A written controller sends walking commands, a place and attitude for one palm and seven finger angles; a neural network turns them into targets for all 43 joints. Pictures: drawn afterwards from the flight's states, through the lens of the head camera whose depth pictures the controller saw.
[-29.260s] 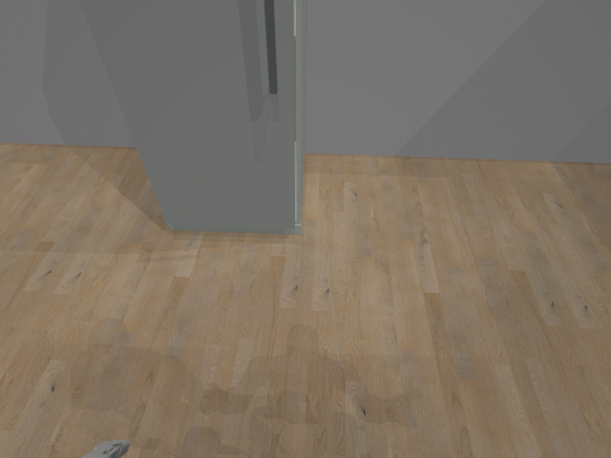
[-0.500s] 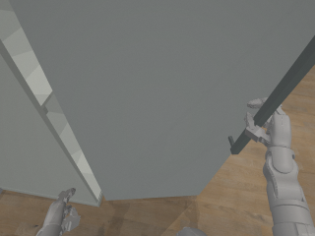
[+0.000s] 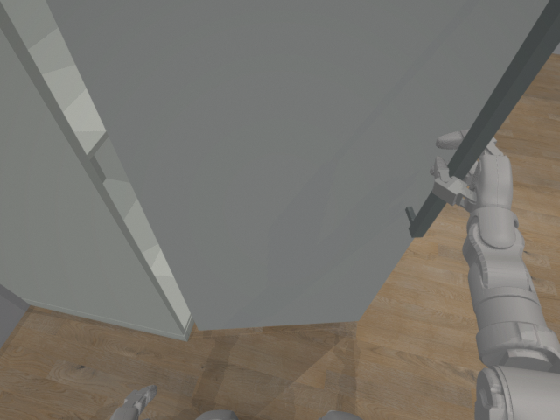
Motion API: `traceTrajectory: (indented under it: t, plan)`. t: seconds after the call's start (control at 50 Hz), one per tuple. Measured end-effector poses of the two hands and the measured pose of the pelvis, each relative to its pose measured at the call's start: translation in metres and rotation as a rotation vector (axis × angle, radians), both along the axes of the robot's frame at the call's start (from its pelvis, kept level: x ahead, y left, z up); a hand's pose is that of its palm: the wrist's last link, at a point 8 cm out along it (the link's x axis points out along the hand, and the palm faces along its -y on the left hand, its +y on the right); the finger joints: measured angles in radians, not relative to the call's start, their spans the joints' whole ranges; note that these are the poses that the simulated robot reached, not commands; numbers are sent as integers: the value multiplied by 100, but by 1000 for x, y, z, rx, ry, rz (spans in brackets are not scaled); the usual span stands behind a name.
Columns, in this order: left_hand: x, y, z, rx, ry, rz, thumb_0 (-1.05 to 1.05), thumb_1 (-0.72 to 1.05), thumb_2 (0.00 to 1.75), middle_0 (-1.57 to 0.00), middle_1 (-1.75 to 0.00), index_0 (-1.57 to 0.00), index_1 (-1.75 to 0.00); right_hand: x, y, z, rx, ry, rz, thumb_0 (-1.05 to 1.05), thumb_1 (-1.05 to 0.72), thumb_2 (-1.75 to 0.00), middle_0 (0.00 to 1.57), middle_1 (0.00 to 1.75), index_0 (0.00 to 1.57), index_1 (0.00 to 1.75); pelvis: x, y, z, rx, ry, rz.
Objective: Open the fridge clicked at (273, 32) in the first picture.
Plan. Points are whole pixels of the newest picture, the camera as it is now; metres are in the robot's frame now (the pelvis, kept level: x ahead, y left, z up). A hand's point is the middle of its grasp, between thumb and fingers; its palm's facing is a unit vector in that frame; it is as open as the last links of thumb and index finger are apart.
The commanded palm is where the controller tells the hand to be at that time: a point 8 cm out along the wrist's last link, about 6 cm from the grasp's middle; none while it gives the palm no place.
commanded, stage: stop walking and hold the door back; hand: right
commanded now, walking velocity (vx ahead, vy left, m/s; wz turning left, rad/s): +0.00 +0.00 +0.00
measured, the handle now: (480, 112) +0.47 -0.21 +0.21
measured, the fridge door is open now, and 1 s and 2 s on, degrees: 74 73 72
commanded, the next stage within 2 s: loosen the grip on the handle in 0.40 s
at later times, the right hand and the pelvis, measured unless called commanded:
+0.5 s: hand (441, 181) +0.43 -0.18 +0.12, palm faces +0.11 +0.98 -0.19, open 5.3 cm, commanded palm +0.39 -0.24 +0.13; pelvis -0.01 -0.03 +0.00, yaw +2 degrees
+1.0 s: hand (443, 184) +0.44 -0.20 +0.10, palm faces +0.11 +0.98 -0.18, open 13.3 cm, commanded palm +0.40 -0.26 +0.12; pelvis -0.01 -0.02 -0.01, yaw +2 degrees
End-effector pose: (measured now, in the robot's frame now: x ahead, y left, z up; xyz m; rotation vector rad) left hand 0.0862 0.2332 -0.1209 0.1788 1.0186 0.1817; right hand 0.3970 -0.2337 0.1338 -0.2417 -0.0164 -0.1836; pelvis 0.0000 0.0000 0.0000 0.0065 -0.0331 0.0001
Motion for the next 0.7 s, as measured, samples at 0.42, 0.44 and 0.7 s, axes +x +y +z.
traceTrajectory:
  t: [0.42,0.44,0.7]
  plan:
    - [4,-6,26,71,-83,27,1,91,90,-21,-30,-20,-30,4,-1,-4,54,-9,73,-5,-71,-79,46,140,41,140,-9,-24,4,9,28,35]
    - [4,-7,25,69,-81,27,1,91,90,-21,-30,-20,-30,3,-1,-4,53,-5,73,-5,-71,-78,46,140,41,140,-10,-24,4,7,28,35]
    - [-28,10,34,69,-142,16,1,90,90,-21,-31,-20,-30,9,-16,3,78,7,61,-3,-39,-64,46,140,44,140,-22,-20,-2,-12,91,30]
